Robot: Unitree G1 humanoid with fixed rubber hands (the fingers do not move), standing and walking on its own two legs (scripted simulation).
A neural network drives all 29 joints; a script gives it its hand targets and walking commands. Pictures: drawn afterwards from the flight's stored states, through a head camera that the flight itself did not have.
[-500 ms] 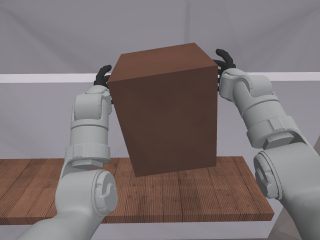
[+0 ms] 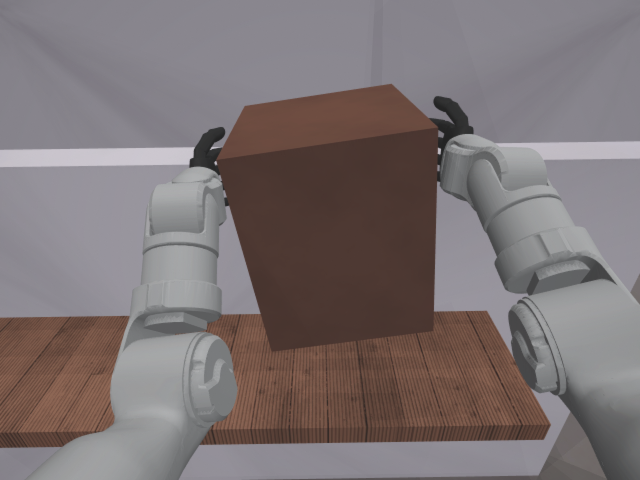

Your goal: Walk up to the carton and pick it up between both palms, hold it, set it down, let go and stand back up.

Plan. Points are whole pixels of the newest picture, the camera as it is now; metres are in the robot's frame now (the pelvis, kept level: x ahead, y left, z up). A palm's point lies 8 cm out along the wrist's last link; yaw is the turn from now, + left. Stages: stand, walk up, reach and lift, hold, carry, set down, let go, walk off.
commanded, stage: hold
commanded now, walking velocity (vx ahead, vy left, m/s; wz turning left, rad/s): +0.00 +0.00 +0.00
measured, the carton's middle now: (333, 212) +0.38 -0.01 +0.25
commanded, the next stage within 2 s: none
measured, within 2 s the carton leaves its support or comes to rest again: neither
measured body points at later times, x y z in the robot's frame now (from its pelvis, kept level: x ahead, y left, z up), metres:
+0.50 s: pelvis +0.00 +0.00 +0.00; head -0.11 +0.02 +0.44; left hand +0.38 +0.15 +0.29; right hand +0.38 -0.14 +0.32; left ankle +0.02 +0.15 -0.75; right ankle -0.01 -0.14 -0.75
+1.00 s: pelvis +0.00 +0.00 +0.00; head -0.11 +0.02 +0.44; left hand +0.38 +0.15 +0.29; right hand +0.38 -0.15 +0.32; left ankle +0.02 +0.15 -0.75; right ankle -0.01 -0.14 -0.75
